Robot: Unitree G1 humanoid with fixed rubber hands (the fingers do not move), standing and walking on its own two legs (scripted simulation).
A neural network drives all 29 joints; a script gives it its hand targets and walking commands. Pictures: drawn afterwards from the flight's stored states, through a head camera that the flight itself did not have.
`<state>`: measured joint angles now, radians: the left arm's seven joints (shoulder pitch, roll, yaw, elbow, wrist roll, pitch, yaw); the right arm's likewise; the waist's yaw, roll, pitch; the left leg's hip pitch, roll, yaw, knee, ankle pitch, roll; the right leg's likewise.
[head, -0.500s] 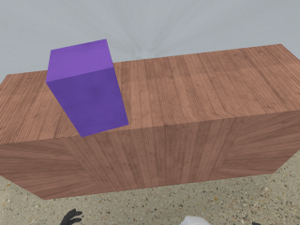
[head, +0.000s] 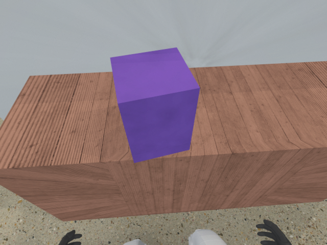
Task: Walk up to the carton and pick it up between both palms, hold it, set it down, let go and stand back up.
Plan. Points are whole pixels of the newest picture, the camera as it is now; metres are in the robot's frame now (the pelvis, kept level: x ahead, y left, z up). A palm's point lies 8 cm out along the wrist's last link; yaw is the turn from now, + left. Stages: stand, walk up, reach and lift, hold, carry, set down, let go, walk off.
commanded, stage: walk up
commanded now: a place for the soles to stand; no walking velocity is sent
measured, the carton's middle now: (154, 108) +0.47 +0.03 +0.05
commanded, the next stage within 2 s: reach and lift in 2.00 s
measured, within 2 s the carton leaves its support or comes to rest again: neither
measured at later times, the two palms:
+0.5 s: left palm (63, 235) +0.18 +0.27 -0.07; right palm out of the picture +0.12 -0.24 -0.06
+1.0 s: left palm (70, 233) +0.18 +0.25 -0.08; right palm out of the picture +0.09 -0.26 -0.08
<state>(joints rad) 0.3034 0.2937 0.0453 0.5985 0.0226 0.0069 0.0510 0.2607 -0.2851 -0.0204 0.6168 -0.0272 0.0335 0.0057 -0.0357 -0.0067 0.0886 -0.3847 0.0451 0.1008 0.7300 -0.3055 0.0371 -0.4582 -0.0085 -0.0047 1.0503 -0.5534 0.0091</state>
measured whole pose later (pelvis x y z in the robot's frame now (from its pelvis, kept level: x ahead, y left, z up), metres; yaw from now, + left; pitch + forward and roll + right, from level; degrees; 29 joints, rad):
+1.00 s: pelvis +0.04 +0.01 +0.02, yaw -9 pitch -1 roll +1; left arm 0.27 0.25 0.02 0.70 0.01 -0.01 -0.01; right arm 0.33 -0.31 0.01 0.63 -0.02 0.00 0.00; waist 0.00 0.01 0.01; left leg -0.23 0.08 0.26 0.55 -0.30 0.03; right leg -0.27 0.05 0.10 0.57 -0.29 -0.02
